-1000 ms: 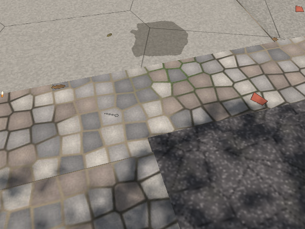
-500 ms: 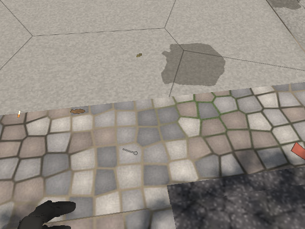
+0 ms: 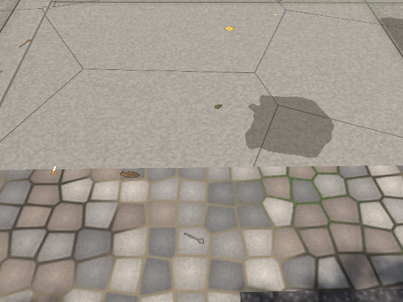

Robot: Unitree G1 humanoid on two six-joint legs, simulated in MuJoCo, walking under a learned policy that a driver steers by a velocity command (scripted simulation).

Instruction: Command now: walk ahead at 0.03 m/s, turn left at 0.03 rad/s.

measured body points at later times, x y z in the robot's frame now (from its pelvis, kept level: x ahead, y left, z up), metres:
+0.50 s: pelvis +0.02 +0.01 +0.00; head +0.02 +0.01 +0.45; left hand +0.10 +0.27 -0.14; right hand +0.09 -0.25 -0.13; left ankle +0.00 +0.13 -0.73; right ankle +0.02 -0.12 -0.73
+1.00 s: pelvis +0.01 +0.01 +0.00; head +0.02 +0.01 +0.45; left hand +0.04 +0.25 -0.15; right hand +0.02 -0.23 -0.15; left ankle +0.00 +0.13 -0.73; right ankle +0.02 -0.12 -0.73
